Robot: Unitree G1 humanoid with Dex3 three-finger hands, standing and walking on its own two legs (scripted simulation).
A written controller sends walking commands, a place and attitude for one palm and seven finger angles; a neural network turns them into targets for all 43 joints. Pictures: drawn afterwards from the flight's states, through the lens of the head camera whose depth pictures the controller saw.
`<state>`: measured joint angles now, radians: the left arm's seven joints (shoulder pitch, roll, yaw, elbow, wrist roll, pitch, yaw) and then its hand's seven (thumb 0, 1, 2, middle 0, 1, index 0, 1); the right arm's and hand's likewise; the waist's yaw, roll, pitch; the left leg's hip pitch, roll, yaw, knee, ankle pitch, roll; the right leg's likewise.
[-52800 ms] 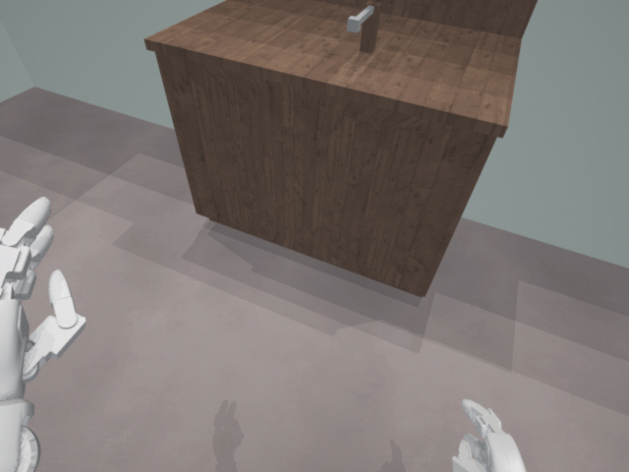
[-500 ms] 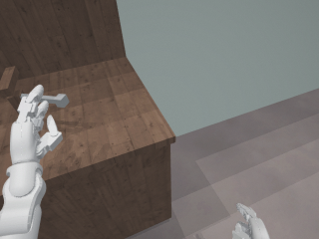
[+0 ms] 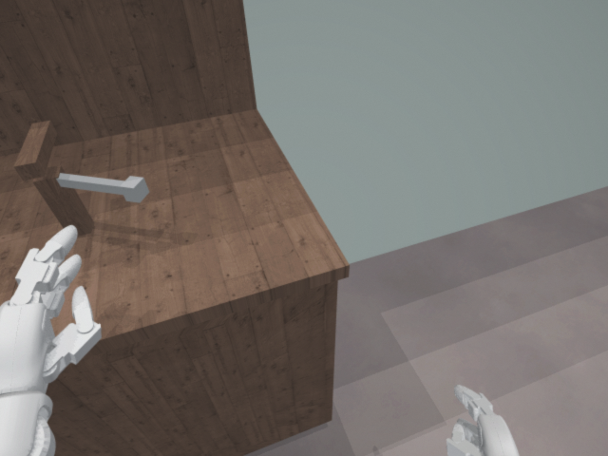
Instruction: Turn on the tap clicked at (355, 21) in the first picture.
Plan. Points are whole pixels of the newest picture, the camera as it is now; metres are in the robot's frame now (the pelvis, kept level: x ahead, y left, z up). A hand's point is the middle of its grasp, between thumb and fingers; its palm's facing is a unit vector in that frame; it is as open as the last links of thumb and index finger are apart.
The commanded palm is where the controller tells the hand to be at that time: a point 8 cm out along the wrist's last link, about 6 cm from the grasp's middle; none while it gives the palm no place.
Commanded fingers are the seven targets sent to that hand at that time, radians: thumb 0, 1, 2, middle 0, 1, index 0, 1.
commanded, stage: draw the hand back beside the body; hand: left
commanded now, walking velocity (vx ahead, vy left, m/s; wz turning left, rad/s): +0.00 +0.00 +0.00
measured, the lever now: (134, 189) +0.43 +0.31 +0.15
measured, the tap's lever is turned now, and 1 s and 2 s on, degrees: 57 57 57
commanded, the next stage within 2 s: step back with the hand held close in 0.22 s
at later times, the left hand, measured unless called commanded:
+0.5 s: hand (97, 314) +0.20 +0.24 +0.16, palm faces +0.41 -0.82 -0.40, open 7.4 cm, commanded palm +0.15 +0.28 +0.17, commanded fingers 0.00 0.90 0.90 -0.20 -0.30 -0.20 -0.30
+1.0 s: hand (24, 384) +0.13 +0.28 +0.14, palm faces +0.40 -0.83 -0.39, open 7.4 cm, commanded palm +0.08 +0.32 +0.17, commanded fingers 0.00 0.90 0.90 -0.20 -0.30 -0.20 -0.30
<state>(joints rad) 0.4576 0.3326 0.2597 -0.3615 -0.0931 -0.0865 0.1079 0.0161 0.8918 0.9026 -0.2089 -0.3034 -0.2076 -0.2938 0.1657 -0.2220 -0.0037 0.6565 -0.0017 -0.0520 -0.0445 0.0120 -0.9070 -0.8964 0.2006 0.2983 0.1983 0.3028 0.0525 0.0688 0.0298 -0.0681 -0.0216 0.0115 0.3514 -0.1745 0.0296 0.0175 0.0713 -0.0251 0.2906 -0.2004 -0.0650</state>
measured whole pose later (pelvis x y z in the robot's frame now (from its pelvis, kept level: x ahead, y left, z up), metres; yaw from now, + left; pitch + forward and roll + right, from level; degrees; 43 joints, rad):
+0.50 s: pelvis -0.01 -0.01 +0.00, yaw +0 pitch -3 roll -1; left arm 0.40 0.35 0.30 -0.36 -0.07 -0.11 0.12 0.02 0.89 0.90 -0.21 -0.31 -0.21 -0.30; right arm 0.15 -0.24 -0.01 0.62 0.01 -0.01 -0.06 0.01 -0.91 -0.90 0.20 0.30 0.20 0.30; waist 0.03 0.09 0.01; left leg -0.19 -0.01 0.00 0.42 -0.18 0.02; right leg -0.10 0.09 -0.04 0.34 -0.20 -0.07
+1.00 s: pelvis -0.08 +0.04 -0.01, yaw +0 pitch -1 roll -3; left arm 0.47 0.37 0.29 -0.44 -0.04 -0.12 0.17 0.02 0.89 0.90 -0.21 -0.31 -0.21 -0.30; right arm 0.19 -0.23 -0.01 0.58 0.01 0.04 -0.09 0.01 -0.91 -0.90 0.20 0.30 0.20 0.30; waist 0.01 0.08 -0.01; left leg -0.37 -0.02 0.01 0.50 -0.13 0.07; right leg -0.27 0.07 -0.04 0.44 -0.20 -0.01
